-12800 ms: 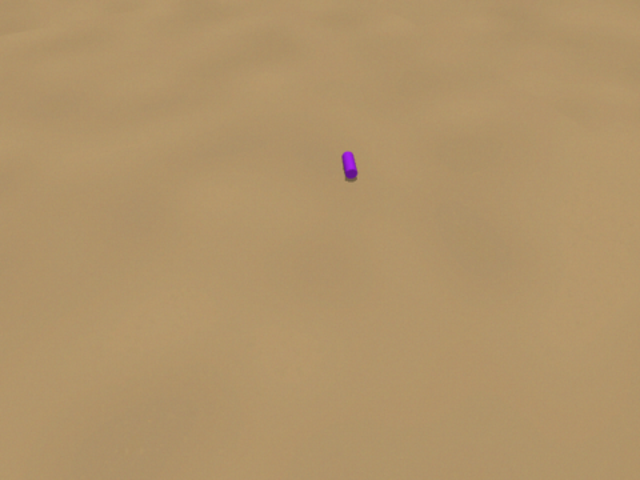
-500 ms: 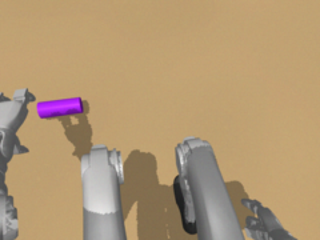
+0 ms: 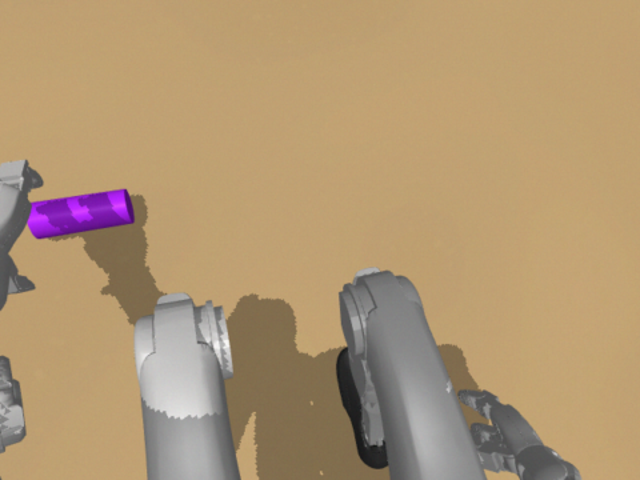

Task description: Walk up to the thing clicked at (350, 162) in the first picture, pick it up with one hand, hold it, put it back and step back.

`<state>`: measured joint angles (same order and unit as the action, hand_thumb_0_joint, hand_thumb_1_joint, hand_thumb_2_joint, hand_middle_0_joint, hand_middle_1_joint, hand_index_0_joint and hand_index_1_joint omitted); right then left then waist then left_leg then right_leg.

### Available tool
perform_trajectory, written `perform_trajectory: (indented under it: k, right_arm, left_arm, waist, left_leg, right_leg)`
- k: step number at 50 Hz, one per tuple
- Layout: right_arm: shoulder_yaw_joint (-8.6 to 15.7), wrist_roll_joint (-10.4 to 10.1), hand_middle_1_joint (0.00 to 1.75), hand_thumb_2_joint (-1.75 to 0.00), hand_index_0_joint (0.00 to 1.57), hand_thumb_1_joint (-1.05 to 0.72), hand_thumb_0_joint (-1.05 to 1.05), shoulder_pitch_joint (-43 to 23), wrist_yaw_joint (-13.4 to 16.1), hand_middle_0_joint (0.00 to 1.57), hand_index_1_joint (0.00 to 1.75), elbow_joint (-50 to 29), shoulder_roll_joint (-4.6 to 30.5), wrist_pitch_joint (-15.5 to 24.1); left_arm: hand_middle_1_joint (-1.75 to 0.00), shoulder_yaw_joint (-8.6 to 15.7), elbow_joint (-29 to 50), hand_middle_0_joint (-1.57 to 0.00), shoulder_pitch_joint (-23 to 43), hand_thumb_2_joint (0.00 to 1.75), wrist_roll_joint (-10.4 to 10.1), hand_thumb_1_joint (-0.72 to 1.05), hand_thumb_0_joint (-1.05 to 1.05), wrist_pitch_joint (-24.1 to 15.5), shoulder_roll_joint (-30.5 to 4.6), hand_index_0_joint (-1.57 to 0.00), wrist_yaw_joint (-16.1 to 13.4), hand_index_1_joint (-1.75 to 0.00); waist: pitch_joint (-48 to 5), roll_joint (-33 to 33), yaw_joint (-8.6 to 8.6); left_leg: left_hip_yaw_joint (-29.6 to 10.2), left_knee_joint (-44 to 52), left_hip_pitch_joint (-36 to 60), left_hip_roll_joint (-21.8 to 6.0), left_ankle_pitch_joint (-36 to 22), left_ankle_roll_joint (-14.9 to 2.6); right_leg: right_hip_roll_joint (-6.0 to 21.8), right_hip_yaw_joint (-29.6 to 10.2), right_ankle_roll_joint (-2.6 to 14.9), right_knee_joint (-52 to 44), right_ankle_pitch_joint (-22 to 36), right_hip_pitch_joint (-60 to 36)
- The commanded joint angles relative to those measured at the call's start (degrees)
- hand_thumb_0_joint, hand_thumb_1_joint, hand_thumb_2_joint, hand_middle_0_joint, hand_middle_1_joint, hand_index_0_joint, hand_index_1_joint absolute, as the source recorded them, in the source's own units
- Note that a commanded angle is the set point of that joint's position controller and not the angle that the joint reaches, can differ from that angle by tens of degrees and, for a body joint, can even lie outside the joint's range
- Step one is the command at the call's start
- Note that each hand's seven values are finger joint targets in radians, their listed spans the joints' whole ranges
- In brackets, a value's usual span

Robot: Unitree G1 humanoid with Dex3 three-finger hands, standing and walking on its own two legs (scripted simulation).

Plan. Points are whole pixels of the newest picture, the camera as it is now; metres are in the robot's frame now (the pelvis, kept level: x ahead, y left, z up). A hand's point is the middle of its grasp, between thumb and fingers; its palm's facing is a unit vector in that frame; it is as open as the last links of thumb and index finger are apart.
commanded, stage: rise first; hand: left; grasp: from above
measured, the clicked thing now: (83, 213) +0.48 +0.32 -0.31
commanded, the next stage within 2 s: approach in 1.70 s
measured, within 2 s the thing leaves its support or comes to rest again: neither
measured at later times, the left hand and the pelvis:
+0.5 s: hand (22, 235) +0.41 +0.35 -0.19, palm faces -0.44 -0.12 -0.89, open 14.0 cm; pelvis +0.00 +0.00 -0.01, yaw -1 degrees
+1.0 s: hand (23, 227) +0.43 +0.35 -0.20, palm faces -0.44 -0.11 -0.89, open 14.0 cm; pelvis +0.00 +0.00 -0.02, yaw -2 degrees
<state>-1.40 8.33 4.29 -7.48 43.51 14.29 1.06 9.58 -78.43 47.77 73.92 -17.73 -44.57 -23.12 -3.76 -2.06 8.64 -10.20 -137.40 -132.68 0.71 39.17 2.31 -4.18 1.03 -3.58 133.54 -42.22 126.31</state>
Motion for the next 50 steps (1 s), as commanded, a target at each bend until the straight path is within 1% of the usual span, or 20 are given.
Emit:
perform_trajectory:
  k: [1, 5, 6, 9, 10, 15, 16, 23, 25, 27, 28, 31, 33, 34, 38, 40, 42, 45, 49, 50]
  right_arm:
    - [4.4, 0.0, 0.3, -0.9, 0.2, -0.9, 0.0, 11.1, 0.6, 0.2, 0.3, -0.8, 14.2, 0.1]
    - [3.8, 0.4, 0.3, -0.9, 0.2, -0.9, 0.0, 11.3, 0.4, 0.2, 0.3, -0.9, 14.0, -0.2]
    - [3.8, 0.5, 0.3, -0.9, 0.2, -0.9, 0.0, 11.2, 0.3, 0.2, 0.3, -0.8, 13.8, -0.1]
    - [3.6, 0.5, 0.3, -0.9, 0.2, -0.9, 0.0, 11.3, 0.4, 0.2, 0.3, -0.9, 14.0, -0.3]
    - [3.4, 0.6, 0.3, -0.9, 0.2, -0.9, 0.0, 11.3, 0.3, 0.2, 0.3, -0.9, 13.8, -0.3]
    - [2.7, 1.1, 0.3, -0.9, 0.2, -0.9, 0.0, 11.3, 0.2, 0.2, 0.3, -0.7, 14.4, -0.5]
    - [2.6, 1.3, 0.3, -0.9, 0.2, -0.9, 0.0, 11.8, 0.2, 0.2, 0.3, -0.6, 14.2, -0.5]
    - [2.0, 1.7, 0.3, -0.9, 0.2, -0.9, 0.0, 11.1, 0.3, 0.2, 0.3, -0.3, 14.8, -0.5]
    - [1.9, 1.5, 0.3, -0.9, 0.2, -0.9, 0.0, 10.7, 0.4, 0.2, 0.3, -0.5, 15.0, -0.4]
    - [1.9, 1.5, 0.3, -0.9, 0.2, -0.9, 0.0, 10.6, 0.5, 0.2, 0.3, -0.5, 15.6, -0.4]
    - [1.8, 1.5, 0.3, -0.9, 0.2, -0.9, 0.0, 10.7, 0.4, 0.2, 0.3, -0.6, 15.3, -0.3]
    - [1.4, 1.8, 0.3, -0.9, 0.2, -0.9, 0.0, 10.9, 0.4, 0.2, 0.3, -0.5, 15.6, -0.2]
    - [1.3, 1.7, 0.3, -0.9, 0.2, -0.9, 0.0, 10.8, 0.4, 0.2, 0.3, -0.3, 15.3, -0.2]
    - [1.3, 1.9, 0.3, -0.9, 0.2, -0.9, 0.0, 11.2, 0.4, 0.2, 0.3, -0.3, 15.5, -0.1]
    - [0.9, 1.9, 0.3, -0.9, 0.2, -0.9, 0.0, 10.9, 0.3, 0.2, 0.3, -0.6, 15.6, -0.2]
    - [0.9, 2.0, 0.3, -0.9, 0.2, -0.9, 0.0, 10.7, 0.2, 0.2, 0.3, -0.5, 15.7, -0.1]
    - [0.7, 2.1, 0.3, -0.9, 0.2, -0.9, 0.0, 10.8, 0.3, 0.2, 0.3, -0.5, 15.9, -0.2]
    - [0.3, 2.2, 0.3, -0.9, 0.2, -0.9, 0.0, 11.0, 0.3, 0.2, 0.3, -0.5, 15.9, -0.2]
    - [0.1, 2.2, 0.3, -0.9, 0.2, -0.9, 0.0, 10.8, 0.2, 0.2, 0.3, -0.8, 16.1, 0.0]
    - [0.1, 2.1, 0.3, -0.9, 0.2, -0.9, 0.0, 11.0, 0.3, 0.2, 0.3, -0.8, 16.4, 0.0]
  left_arm:
    - [-0.96, 2.5, 6.2, -0.12, 14.3, 0.95, -1.1, -0.48, 0.0, 0.5, -16.7, -0.12, -2.2, -0.96]
    - [-0.97, 3.6, 7.2, -0.12, 14.6, 0.96, -1.6, -0.49, 0.0, 0.5, -17.8, -0.12, -2.1, -0.96]
    - [-0.98, 2.9, 6.2, -0.11, 14.1, 0.96, -1.8, -0.49, 0.0, 0.5, -17.1, -0.11, -2.0, -0.97]
    - [-0.97, 3.2, 6.3, -0.11, 15.0, 0.97, -1.8, -0.49, 0.0, -0.1, -17.6, -0.11, -1.9, -0.97]
    - [-0.92, 3.6, 6.4, -0.11, 14.4, 1.05, -1.7, -0.57, 0.0, -0.1, -18.4, -0.08, -2.0, -0.96]
    - [-0.95, 3.8, 5.1, -0.11, 15.5, 0.98, -1.4, -0.51, 0.0, -0.5, -19.3, -0.11, -2.6, -0.96]
    - [-0.96, 3.5, 4.7, -0.11, 14.9, 0.99, -1.4, -0.52, 0.0, -0.4, -18.4, -0.1, -2.5, -0.97]
    - [-0.97, 3.4, 2.2, -0.11, 15.8, 0.99, -1.0, -0.52, 0.0, 0.0, -19.5, -0.1, -3.3, -0.97]
    - [-0.96, 2.3, 4.0, -0.11, 18.1, 0.99, -0.9, -0.51, 0.0, -0.1, -19.2, -0.1, -3.2, -0.97]
    - [-0.95, 2.7, 3.7, -0.12, 19.0, 0.99, -0.8, -0.51, 0.0, 0.0, -20.3, -0.11, -3.3, -0.96]
    - [-0.96, 2.0, 2.0, -0.12, 17.6, 0.99, -0.4, -0.52, 0.0, 0.2, -19.7, -0.11, -3.2, -0.97]
    - [-0.94, 2.8, 3.3, -0.13, 19.4, 0.99, -0.7, -0.51, 0.0, 0.0, -20.7, -0.11, -3.2, -0.96]
    - [-0.96, 2.5, 2.2, -0.13, 18.1, 0.97, -0.6, -0.5, 0.0, 0.1, -20.6, -0.12, -3.3, -0.97]
    - [-0.95, 2.2, 1.9, -0.12, 19.0, 0.99, -0.7, -0.51, 0.0, 0.2, -20.0, -0.11, -3.3, -0.96]
    - [-0.95, 2.9, 3.0, -0.12, 19.5, 0.99, -0.7, -0.52, 0.0, 0.0, -21.5, -0.11, -3.3, -0.96]
    - [-0.96, 1.8, 0.4, -0.11, 18.3, 1.0, -0.2, -0.53, 0.0, 0.4, -20.1, -0.1, -3.1, -0.98]
    - [-0.96, 1.8, 1.4, -0.11, 19.8, 1.0, -0.1, -0.53, 0.0, 0.2, -20.7, -0.1, -3.2, -0.98]
    - [-0.97, 3.0, 1.6, -0.1, 20.0, 1.01, -0.3, -0.54, 0.0, 0.2, -22.7, -0.09, -3.4, -0.98]
    - [-0.99, 1.8, -0.6, -0.1, 19.8, 1.01, 0.0, -0.54, 0.0, 0.3, -21.8, -0.09, -3.1, -1.0]
    - [-0.98, 2.4, 1.2, -0.1, 21.0, 1.02, -0.3, -0.55, 0.0, 0.1, -22.8, -0.09, -3.1, -0.99]
  waist:
    - [-37.5, 17.5, -0.54]
    - [-38.7, 16.7, -0.54]
    - [-38.0, 16.4, -0.26]
    - [-38.2, 15.8, 0.33]
    - [-38.8, 16.7, -0.34]
    - [-37.7, 17.6, 0.53]
    - [-37.8, 16.9, 0.81]
    - [-35.3, 17.0, 1.14]
    - [-35.8, 19.1, 1.73]
    - [-36.3, 19.8, 2.09]
    - [-35.0, 18.8, 1.88]
    - [-36.3, 18.7, 2.45]
    - [-36.4, 18.9, 1.95]
    - [-35.8, 17.9, 3.05]
    - [-37.0, 20.1, 2.15]
    - [-35.3, 20.6, 2.88]
    - [-35.9, 20.1, 3.38]
    - [-35.6, 19.9, 2.7]
    - [-34.2, 20.4, 3.72]
    - [-34.8, 20.6, 3.43]
  left_leg:
    - [6.8, 14.4, 34.2, -0.7, -11.6, -3.22]
    - [7.4, 13.1, 32.9, -0.6, -12.4, -3.56]
    - [7.4, 12.8, 32.5, -0.7, -12.2, -3.7]
    - [7.3, 12.1, 31.2, -0.6, -11.5, -3.75]
    - [7.2, 12.3, 32.4, -0.6, -12.0, -3.63]
    - [7.2, 11.6, 30.9, -0.6, -11.8, -3.59]
    - [7.0, 11.7, 31.4, -0.7, -12.5, -3.57]
    - [7.2, 11.5, 28.7, -0.5, -9.3, -3.65]
    - [6.9, 11.9, 30.4, -0.7, -8.9, -3.36]
    - [6.5, 12.1, 31.0, -0.7, -8.7, -3.21]
    - [6.6, 11.9, 29.9, -0.7, -8.7, -3.33]
    - [6.5, 11.1, 30.3, -0.6, -9.3, -3.39]
    - [6.7, 10.8, 30.3, -0.7, -10.6, -3.45]
    - [6.6, 10.5, 29.7, -0.6, -10.2, -3.56]
    - [6.3, 11.4, 31.3, -0.7, -10.9, -3.16]
    - [5.9, 11.5, 32.0, -0.8, -10.8, -3.02]
    - [5.9, 10.8, 31.3, -0.8, -11.0, -3.17]
    - [6.5, 10.3, 29.6, -0.6, -10.9, -3.42]
    - [5.7, 10.9, 30.4, -0.8, -10.1, -3.2]
    - [5.6, 11.1, 30.8, -0.9, -10.1, -3.08]
  right_leg:
    - [0.0, 8.1, 5.44, -12.2, 14.6, -13.1]
    - [-0.1, 7.7, 5.15, -12.5, 15.5, -15.8]
    - [-0.2, 7.7, 5.09, -12.7, 15.7, -15.5]
    - [-0.4, 7.8, 4.99, -12.7, 15.1, -15.9]
    - [-0.4, 7.8, 5.14, -12.6, 15.2, -15.9]
    - [-0.6, 8.2, 5.09, -11.8, 15.5, -15.5]
    - [-0.7, 8.4, 5.08, -11.8, 16.1, -16.1]
    - [-0.7, 8.4, 5.08, -12.1, 13.7, -14.7]
    - [-0.7, 8.8, 5.31, -11.6, 13.2, -13.4]
    - [-0.7, 9.2, 5.32, -11.1, 12.8, -12.7]
    - [-0.8, 9.1, 5.35, -11.5, 13.0, -13.1]
    - [-0.7, 9.1, 5.17, -11.1, 13.7, -13.7]
    - [-0.8, 8.8, 5.08, -11.2, 15.1, -14.3]
    - [-0.7, 9.0, 4.92, -11.3, 14.9, -14.2]
    - [-0.7, 9.4, 5.16, -10.7, 15.0, -14.1]
    - [-0.7, 9.8, 5.29, -10.1, 14.8, -12.3]
    - [-0.8, 9.7, 5.1, -10.4, 15.4, -13.2]
    - [-0.7, 9.1, 4.92, -10.9, 15.7, -14.6]
    - [-0.9, 9.9, 5.18, -10.2, 14.8, -12.5]
    - [-0.8, 10.0, 5.2, -10.1, 14.6, -12.7]
